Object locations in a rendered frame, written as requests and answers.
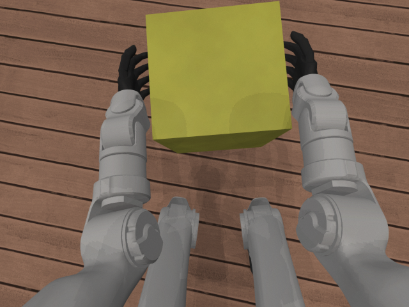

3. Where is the robot left forearm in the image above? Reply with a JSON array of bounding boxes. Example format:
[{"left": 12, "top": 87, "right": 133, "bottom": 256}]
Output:
[{"left": 83, "top": 90, "right": 151, "bottom": 231}]

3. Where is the carton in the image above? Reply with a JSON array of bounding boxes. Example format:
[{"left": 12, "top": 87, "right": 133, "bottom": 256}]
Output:
[{"left": 146, "top": 1, "right": 292, "bottom": 154}]

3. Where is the left robot thigh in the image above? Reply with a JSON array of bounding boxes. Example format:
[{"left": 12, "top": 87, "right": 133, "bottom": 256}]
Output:
[{"left": 138, "top": 203, "right": 199, "bottom": 307}]

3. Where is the right robot shin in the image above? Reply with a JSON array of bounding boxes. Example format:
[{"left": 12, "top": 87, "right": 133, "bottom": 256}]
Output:
[{"left": 247, "top": 198, "right": 284, "bottom": 257}]

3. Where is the robot left hand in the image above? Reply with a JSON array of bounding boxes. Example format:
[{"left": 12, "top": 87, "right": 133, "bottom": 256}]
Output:
[{"left": 118, "top": 45, "right": 150, "bottom": 100}]

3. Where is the robot left upper arm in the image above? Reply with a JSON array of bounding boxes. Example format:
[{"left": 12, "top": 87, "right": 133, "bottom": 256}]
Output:
[{"left": 22, "top": 207, "right": 163, "bottom": 307}]

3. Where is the robot right upper arm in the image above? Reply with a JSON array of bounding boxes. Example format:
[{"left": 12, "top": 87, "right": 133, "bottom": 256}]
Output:
[{"left": 296, "top": 193, "right": 409, "bottom": 307}]

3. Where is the robot right hand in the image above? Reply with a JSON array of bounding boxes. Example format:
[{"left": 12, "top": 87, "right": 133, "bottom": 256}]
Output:
[{"left": 284, "top": 31, "right": 318, "bottom": 91}]

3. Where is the robot right forearm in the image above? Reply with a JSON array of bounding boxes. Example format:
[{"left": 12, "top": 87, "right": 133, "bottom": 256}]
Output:
[{"left": 291, "top": 74, "right": 389, "bottom": 229}]

